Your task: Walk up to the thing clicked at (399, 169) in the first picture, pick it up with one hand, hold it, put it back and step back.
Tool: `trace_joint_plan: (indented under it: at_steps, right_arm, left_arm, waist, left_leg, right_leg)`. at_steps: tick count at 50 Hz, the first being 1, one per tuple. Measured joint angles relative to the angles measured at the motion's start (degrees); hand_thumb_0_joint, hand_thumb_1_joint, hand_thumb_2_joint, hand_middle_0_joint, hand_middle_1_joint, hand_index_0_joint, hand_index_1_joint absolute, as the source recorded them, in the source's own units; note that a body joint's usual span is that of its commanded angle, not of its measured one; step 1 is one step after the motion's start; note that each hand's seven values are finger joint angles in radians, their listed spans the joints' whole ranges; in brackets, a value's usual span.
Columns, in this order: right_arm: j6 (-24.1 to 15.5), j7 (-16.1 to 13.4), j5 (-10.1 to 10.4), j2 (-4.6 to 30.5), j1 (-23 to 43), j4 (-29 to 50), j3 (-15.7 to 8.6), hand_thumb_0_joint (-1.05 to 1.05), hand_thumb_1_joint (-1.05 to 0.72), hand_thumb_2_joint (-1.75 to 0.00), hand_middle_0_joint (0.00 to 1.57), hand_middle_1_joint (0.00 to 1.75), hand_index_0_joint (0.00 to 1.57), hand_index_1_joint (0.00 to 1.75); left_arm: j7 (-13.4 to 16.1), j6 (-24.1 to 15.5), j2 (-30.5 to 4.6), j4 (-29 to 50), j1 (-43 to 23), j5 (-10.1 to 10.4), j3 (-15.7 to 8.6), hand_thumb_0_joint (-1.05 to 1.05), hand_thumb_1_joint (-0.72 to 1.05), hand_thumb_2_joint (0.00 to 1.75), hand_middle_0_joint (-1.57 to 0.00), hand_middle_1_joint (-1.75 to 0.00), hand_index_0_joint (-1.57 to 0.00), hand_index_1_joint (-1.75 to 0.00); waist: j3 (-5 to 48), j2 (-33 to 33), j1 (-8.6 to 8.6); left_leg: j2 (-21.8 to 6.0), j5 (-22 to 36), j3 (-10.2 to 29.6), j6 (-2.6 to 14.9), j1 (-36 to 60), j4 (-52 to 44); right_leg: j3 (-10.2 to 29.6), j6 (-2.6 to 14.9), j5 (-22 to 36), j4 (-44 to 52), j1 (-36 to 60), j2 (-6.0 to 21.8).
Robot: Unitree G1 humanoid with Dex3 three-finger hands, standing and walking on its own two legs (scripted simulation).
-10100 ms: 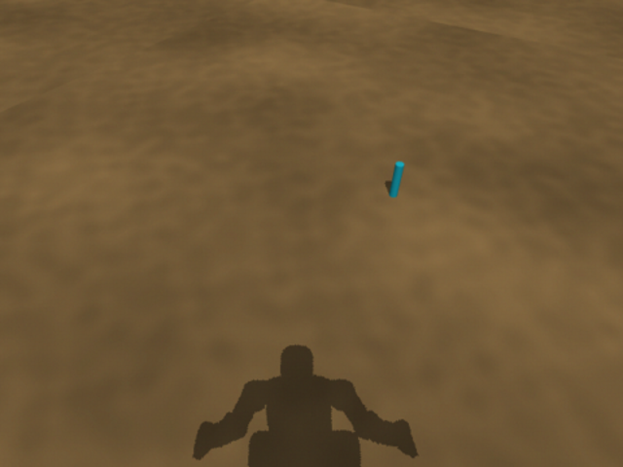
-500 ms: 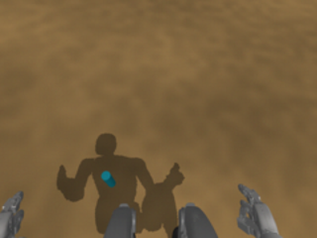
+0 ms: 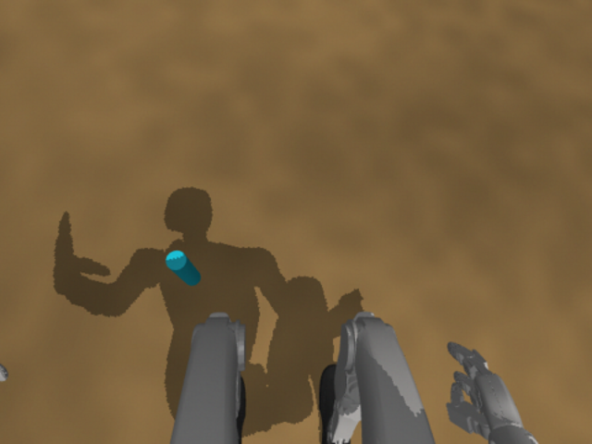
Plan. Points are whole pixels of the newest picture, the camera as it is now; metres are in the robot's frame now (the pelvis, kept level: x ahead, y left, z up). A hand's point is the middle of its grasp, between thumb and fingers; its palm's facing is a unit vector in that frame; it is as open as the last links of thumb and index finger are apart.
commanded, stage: go down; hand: left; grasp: from the side
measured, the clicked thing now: (185, 269) +0.41 +0.23 -0.41
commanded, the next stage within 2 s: approach in 1.30 s
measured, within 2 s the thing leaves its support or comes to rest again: neither
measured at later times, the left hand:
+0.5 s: hand out of the picture +0.31 +0.41 -0.09, palm faces +0.21 -0.97 -0.14, open 17.6 cm
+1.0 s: hand out of the picture +0.31 +0.42 -0.11, palm faces +0.21 -0.97 -0.11, open 17.7 cm
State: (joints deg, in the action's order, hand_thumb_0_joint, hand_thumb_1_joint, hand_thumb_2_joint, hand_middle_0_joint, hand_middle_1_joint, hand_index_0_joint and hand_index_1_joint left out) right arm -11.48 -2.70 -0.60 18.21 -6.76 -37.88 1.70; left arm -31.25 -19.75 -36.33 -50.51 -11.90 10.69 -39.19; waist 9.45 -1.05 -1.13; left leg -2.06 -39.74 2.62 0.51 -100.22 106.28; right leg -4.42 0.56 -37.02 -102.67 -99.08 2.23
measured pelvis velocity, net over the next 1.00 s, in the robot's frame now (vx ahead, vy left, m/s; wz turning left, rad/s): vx -0.03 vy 0.00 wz -0.03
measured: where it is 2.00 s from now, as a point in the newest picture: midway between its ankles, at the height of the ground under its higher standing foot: (282, 435)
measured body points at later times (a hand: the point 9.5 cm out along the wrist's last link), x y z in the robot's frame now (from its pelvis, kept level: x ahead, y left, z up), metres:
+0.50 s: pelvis -0.02 +0.00 -0.07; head +0.19 +0.06 +0.33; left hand +0.29 +0.46 -0.08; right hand +0.16 -0.27 -0.18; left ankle +0.06 +0.12 -0.47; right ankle +0.07 -0.12 -0.47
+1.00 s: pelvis -0.03 +0.00 -0.10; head +0.18 +0.06 +0.29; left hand +0.29 +0.47 -0.10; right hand +0.15 -0.27 -0.20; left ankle +0.06 +0.12 -0.47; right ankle +0.07 -0.12 -0.47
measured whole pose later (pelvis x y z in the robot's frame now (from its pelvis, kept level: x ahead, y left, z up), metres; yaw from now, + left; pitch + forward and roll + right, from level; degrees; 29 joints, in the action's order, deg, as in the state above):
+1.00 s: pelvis -0.03 +0.00 -0.10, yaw -2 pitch +32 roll -6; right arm -12.2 -3.8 -2.3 20.9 -4.5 -39.3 5.5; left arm -42.0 -22.0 -47.6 -59.2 -25.3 13.1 -47.7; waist 6.3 -2.1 -2.1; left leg -1.7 -39.8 4.4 1.3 -118.1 125.2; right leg -5.3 0.3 -36.5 -120.0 -115.8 2.7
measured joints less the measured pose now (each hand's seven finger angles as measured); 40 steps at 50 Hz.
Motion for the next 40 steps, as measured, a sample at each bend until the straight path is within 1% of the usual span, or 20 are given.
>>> trace_joint_plan:
  at_steps: [5,10,16,20,25,32,37,40]
  right_arm:
    - [-0.33,-0.43,-0.55,0.72,1.22,-0.66,0.65,0.01,-0.9,-0.9,0.21,0.3,0.2,0.3]
    - [-0.3,-0.85,-0.74,1.01,2.21,-0.72,1.28,0.01,-0.9,-0.9,0.21,0.3,0.2,0.3]
    - [-0.31,-1.09,-0.55,1.27,1.86,-0.52,1.9,0.01,-0.91,-0.91,0.21,0.3,0.2,0.3]
    - [-0.56,-1.08,-0.74,1.47,1.69,-0.84,2.28,0.01,-0.91,-0.91,0.21,0.3,0.2,0.3]
    - [-0.91,-1.11,-1.17,1.79,1.93,-1.22,2.6,0.01,-0.91,-0.91,0.21,0.3,0.2,0.3]
    - [-0.96,-1.24,-1.37,2.04,2.41,-1.4,3.1,0.01,-0.92,-0.91,0.21,0.3,0.21,0.3]
    - [-0.83,-1.31,-1.27,1.97,2.25,-1.43,3.38,0.01,-0.92,-0.91,0.21,0.3,0.21,0.3]
    - [-0.75,-1.31,-1.26,2.08,2.17,-1.38,3.45,0.01,-0.92,-0.91,0.21,0.3,0.21,0.3]
  left_arm:
    - [-3.03,-2.18,-2.12,-2.04,-3.97,0.25,-1.94,-0.01,-0.58,0.03,-0.08,-0.07,-0.07,-0.08]
    - [-4.81,-1.99,-4.13,-3.46,-6.53,0.29,-3.34,-0.01,-0.58,0.03,-0.08,-0.06,-0.07,-0.07]
    - [-5.84,-1.19,-6.08,-4.37,-7.08,0.81,-4.75,-0.01,-0.57,0.03,-0.08,-0.06,-0.07,-0.07]
    - [-6.68,-1.81,-7.37,-5.57,-8.11,1.68,-5.67,-0.01,-0.57,0.03,-0.08,-0.05,-0.06,-0.06]
    - [-8.16,-2.45,-8.74,-6.88,-9.93,1.9,-6.22,-0.01,-0.58,0.03,-0.07,-0.05,-0.06,-0.06]
    - [-9.52,-2.14,-8.97,-6.01,-11.02,1.88,-6.9,-0.02,-0.6,0.04,-0.07,-0.04,-0.05,-0.06]
    - [-9.6,-1.71,-9.46,-5.62,-10.86,2.7,-7.61,-0.02,-0.6,0.05,-0.07,-0.04,-0.05,-0.06]
    - [-9.78,-1.42,-9.99,-6.13,-10.76,2.83,-7.78,-0.02,-0.59,0.05,-0.07,-0.04,-0.04,-0.06]
  waist:
    - [-0.73,-0.33,-0.27]
    - [-0.89,-0.42,-0.91]
    - [-0.77,-0.48,-1.07]
    - [-1.19,-0.76,-0.83]
    - [-1.97,-0.95,-0.73]
    - [-2.49,-0.68,-1.16]
    - [-2.07,-0.61,-1.33]
    - [-2.2,-0.57,-1.26]
  left_leg:
    - [0.0,-0.12,0.64,-0.05,-4.21,4.07]
    - [-0.16,-0.28,1.11,0.04,-7.12,7.17]
    - [-0.21,-0.41,1.32,0.13,-9.35,9.43]
    - [-0.13,-0.43,1.42,0.24,-10.79,10.83]
    - [0.03,-0.53,1.65,0.31,-12.9,13.05]
    - [0.1,-0.85,1.92,0.52,-15.02,15.68]
    - [0.11,-1.03,2.0,0.72,-15.89,16.75]
    - [0.18,-0.91,1.91,0.79,-16.17,17.13]
  right_leg:
    - [-0.46,0.14,0.02,-3.66,-3.91,0.04]
    - [-0.79,0.12,0.17,-6.3,-6.61,-0.1]
    - [-0.88,0.07,0.21,-8.31,-8.73,-0.13]
    - [-0.92,0.06,0.17,-9.67,-10.11,-0.04]
    - [-1.06,0.03,0.06,-11.72,-12.03,0.12]
    - [-1.2,-0.18,-0.13,-14.0,-13.87,0.18]
    - [-1.24,-0.32,-0.26,-14.9,-14.63,0.17]
    - [-1.13,-0.37,-0.17,-15.29,-14.88,0.25]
